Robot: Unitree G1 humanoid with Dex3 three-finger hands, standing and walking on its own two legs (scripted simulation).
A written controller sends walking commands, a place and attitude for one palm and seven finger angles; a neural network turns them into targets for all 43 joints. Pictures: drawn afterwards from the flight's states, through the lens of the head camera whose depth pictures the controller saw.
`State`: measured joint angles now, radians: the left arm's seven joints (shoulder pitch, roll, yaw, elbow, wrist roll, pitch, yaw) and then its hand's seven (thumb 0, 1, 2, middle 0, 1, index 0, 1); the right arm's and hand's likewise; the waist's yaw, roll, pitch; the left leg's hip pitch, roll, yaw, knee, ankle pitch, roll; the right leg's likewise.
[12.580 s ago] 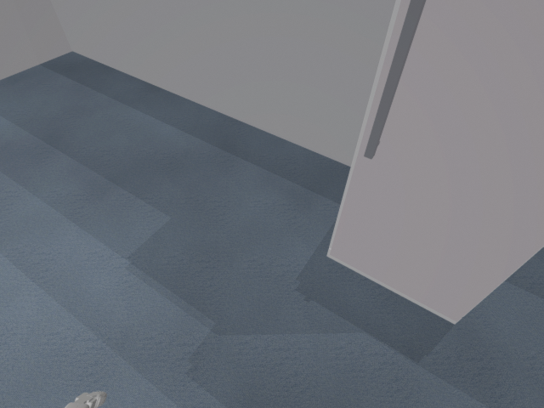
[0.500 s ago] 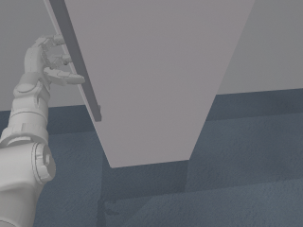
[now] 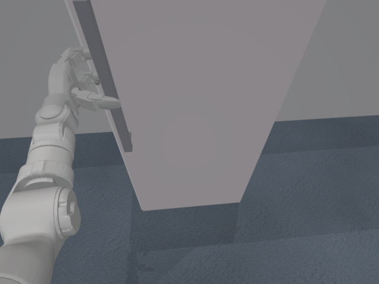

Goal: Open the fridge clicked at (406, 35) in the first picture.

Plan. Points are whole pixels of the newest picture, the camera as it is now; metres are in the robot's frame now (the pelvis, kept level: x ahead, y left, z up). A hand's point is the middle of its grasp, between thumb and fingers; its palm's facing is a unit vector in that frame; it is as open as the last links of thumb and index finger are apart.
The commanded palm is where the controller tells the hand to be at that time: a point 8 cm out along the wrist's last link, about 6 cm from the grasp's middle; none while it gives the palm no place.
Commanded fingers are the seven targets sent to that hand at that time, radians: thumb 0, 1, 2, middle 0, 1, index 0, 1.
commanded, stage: slide the fingers in behind the handle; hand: left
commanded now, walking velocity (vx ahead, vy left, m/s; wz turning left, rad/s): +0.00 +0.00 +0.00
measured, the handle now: (112, 89) +0.52 +0.18 +0.13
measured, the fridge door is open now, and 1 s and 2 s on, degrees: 0 0 0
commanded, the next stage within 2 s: grip the handle and tug to test in 1.28 s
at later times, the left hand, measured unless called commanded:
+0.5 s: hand (111, 81) +0.48 +0.16 +0.18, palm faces +0.08 -1.00 +0.03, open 14.0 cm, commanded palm +0.45 +0.21 +0.19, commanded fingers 0.00 -0.50 0.30 -0.30 -1.20 -0.30 -1.20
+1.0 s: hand (116, 80) +0.48 +0.15 +0.19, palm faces +0.10 -0.99 +0.03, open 14.0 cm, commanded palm +0.45 +0.20 +0.19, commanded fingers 0.00 -0.50 0.30 -0.30 -1.20 -0.30 -1.20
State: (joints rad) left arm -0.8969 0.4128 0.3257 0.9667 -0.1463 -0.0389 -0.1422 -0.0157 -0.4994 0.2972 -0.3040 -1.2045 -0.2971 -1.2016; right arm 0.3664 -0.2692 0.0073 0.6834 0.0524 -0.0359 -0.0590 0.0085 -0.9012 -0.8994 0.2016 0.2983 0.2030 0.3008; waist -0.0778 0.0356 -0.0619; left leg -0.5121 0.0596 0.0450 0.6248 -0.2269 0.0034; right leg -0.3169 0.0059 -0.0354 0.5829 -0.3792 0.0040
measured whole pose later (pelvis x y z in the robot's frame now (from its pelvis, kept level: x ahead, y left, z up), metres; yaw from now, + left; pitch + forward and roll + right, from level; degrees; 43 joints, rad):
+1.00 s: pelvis +0.01 -0.01 +0.00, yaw +0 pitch +6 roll -1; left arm -0.91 0.34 0.29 0.97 -0.14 -0.04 -0.07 -0.02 -0.50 0.30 -0.30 -1.20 -0.30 -1.20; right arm 0.35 -0.26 0.00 0.71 0.05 -0.03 -0.05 0.01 -0.90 -0.90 0.20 0.30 0.20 0.30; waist -0.07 0.04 -0.06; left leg -0.48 0.06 0.04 0.60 -0.22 -0.01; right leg -0.30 0.01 -0.04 0.57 -0.39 -0.01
